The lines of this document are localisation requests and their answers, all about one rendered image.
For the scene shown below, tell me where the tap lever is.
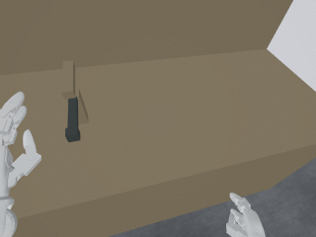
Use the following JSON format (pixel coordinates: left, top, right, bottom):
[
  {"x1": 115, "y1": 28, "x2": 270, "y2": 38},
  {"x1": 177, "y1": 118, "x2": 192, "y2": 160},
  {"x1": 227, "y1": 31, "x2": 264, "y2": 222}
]
[{"x1": 65, "y1": 97, "x2": 81, "y2": 142}]

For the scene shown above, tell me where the robot left hand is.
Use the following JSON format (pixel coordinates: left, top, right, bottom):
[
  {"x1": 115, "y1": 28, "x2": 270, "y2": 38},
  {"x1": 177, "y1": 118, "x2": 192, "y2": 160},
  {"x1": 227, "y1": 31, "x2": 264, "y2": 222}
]
[{"x1": 0, "y1": 91, "x2": 41, "y2": 198}]

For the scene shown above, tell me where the robot left forearm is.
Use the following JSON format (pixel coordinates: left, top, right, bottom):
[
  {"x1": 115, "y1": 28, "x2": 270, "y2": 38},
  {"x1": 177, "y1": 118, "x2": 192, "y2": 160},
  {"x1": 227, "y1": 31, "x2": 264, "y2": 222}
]
[{"x1": 0, "y1": 197, "x2": 18, "y2": 237}]

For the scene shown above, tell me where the counter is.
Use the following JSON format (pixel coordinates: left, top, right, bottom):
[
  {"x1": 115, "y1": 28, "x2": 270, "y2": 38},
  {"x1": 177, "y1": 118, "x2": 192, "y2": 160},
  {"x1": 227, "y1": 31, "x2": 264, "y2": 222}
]
[{"x1": 0, "y1": 0, "x2": 316, "y2": 237}]

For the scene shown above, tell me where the robot right hand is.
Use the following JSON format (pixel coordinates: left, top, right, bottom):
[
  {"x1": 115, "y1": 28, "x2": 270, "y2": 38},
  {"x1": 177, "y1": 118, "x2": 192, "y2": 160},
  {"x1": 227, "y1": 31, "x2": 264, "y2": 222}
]
[{"x1": 226, "y1": 193, "x2": 266, "y2": 237}]

